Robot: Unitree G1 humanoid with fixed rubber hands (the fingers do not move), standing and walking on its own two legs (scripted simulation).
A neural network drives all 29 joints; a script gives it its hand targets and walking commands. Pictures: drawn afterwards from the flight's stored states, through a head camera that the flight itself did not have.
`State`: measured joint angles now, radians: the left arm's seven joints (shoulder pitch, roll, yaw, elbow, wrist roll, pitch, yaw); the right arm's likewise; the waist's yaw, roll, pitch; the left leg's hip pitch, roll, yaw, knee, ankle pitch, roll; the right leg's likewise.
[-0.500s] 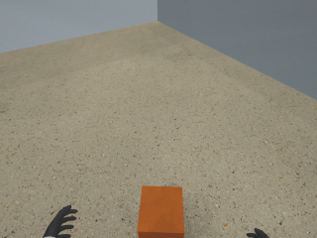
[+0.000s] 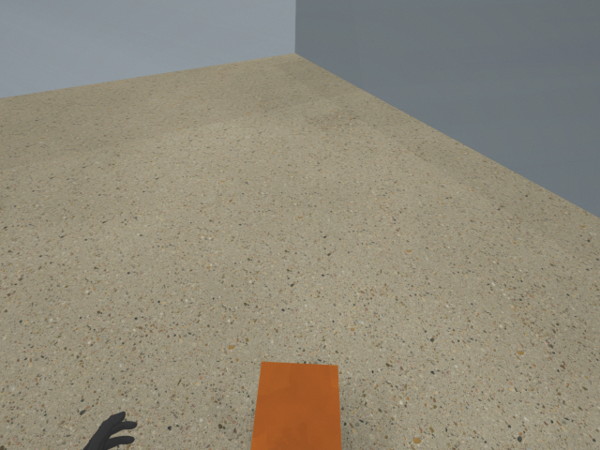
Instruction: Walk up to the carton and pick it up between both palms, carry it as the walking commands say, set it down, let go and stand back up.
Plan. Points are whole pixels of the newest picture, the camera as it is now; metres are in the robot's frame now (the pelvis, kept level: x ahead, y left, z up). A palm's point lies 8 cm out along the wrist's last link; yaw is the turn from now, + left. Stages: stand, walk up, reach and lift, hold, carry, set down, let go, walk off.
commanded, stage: stand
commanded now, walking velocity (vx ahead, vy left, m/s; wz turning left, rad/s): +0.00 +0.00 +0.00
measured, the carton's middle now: (296, 424) +0.39 -0.01 -0.63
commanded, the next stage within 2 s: none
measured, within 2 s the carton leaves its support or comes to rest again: neither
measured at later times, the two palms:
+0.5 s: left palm out of the picture +0.11 +0.28 -0.09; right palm out of the picture +0.05 -0.28 -0.10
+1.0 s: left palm out of the picture +0.09 +0.28 -0.09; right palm out of the picture +0.02 -0.29 -0.12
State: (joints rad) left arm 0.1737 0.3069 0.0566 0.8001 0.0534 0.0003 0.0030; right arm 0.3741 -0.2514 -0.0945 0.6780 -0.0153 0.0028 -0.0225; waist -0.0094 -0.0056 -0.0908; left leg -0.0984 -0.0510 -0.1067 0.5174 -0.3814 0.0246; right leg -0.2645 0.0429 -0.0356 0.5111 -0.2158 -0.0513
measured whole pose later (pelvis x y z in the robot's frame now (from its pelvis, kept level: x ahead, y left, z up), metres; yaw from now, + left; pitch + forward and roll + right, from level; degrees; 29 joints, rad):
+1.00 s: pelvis -0.01 -0.01 +0.00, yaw +0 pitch -2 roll +1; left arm 0.17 0.33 0.04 0.93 0.04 -0.02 0.01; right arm 0.37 -0.25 -0.09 0.83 -0.02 0.00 -0.02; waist -0.01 0.01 -0.04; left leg -0.10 -0.05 -0.11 0.49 -0.35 0.01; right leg -0.28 0.04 -0.04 0.51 -0.19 -0.05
